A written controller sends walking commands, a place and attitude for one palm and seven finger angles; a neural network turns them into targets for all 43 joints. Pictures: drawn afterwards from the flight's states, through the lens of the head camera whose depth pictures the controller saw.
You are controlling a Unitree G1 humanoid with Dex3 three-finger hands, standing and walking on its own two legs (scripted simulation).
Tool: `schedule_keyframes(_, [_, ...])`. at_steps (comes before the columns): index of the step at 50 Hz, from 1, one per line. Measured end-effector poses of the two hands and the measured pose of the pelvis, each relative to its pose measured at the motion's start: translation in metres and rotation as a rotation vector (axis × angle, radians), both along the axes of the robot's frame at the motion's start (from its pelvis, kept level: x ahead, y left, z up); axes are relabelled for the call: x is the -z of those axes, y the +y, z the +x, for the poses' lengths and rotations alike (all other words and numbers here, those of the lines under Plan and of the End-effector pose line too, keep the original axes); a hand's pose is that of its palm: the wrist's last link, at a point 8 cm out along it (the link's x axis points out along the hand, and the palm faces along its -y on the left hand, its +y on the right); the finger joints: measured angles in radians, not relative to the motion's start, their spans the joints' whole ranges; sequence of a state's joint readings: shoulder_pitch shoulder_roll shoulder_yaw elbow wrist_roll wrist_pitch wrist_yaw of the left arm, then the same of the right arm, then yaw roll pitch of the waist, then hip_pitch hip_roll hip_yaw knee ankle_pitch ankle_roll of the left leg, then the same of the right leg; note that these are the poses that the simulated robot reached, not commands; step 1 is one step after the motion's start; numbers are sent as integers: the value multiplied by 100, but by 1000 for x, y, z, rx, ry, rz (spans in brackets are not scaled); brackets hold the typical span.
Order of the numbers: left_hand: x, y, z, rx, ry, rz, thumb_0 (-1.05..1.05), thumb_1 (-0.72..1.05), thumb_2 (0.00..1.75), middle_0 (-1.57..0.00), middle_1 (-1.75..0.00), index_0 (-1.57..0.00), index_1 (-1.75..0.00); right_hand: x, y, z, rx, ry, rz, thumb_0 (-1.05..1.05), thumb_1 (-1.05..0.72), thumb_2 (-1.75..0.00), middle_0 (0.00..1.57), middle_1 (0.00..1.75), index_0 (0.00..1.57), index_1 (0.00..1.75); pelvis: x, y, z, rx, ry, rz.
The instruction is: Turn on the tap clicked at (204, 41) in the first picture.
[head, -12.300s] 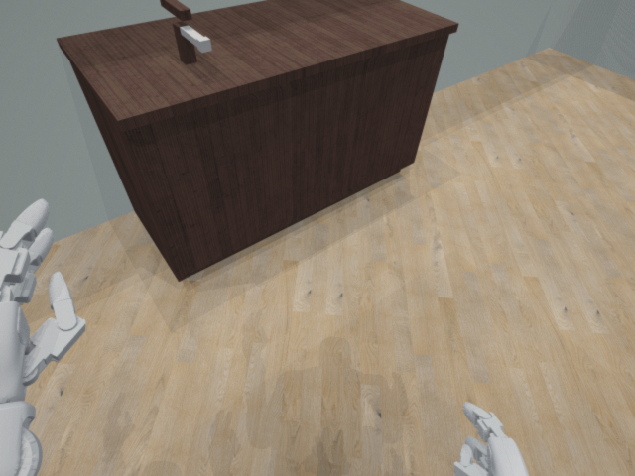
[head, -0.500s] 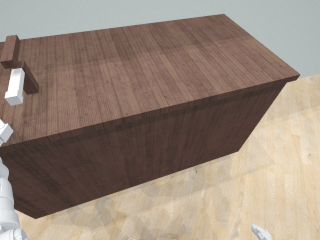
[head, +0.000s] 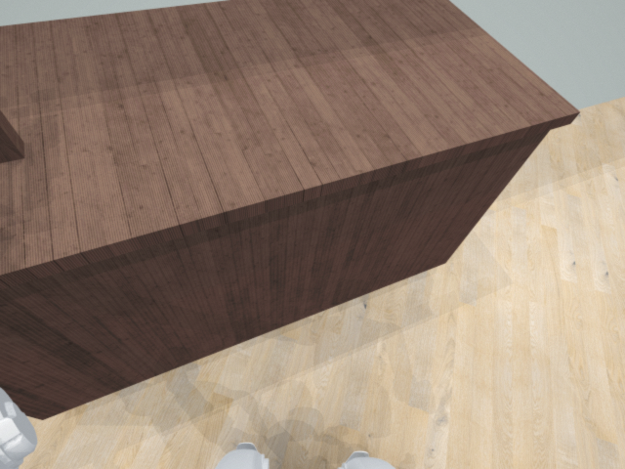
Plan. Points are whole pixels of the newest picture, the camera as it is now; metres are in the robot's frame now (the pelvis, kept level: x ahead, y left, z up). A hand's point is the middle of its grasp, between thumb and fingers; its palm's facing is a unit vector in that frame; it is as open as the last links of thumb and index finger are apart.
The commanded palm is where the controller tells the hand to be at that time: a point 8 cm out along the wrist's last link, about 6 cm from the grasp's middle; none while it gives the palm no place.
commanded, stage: reach beside the lever's end, fingers flat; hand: left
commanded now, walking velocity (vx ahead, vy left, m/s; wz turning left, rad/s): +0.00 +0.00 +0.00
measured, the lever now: out of the picture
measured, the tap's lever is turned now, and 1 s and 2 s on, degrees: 0 0 9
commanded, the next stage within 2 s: push the lever round in 0.20 s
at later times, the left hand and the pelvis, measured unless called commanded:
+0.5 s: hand out of the picture +0.35 +0.39 +0.10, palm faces +0.62 -0.79 -0.05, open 7.8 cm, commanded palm +0.31 +0.41 +0.10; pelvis +0.00 +0.00 +0.01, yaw +2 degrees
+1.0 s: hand out of the picture +0.36 +0.36 +0.10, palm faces +0.63 -0.78 -0.06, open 7.8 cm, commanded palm +0.32 +0.39 +0.10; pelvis +0.00 -0.02 +0.01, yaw +1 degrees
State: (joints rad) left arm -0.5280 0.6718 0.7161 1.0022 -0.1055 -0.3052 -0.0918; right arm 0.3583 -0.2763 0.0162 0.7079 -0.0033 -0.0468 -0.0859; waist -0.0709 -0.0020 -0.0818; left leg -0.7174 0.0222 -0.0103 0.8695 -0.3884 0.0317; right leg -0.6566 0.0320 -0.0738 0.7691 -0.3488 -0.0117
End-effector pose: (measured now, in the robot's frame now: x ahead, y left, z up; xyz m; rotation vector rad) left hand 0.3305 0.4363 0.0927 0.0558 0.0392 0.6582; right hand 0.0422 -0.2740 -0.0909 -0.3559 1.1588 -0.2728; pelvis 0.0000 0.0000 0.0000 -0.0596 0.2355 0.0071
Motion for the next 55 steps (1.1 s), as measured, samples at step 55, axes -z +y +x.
schedule_keyframes(55, [-8, -50, -10, -15, -12, 3, 1, 90, 90, -16, -15, -15, -15, 3, -15, 21, -19, -85, 32, 1, -90, -90, 20, 30, 20, 30, -4, -21, -3, -13, -51, 20])
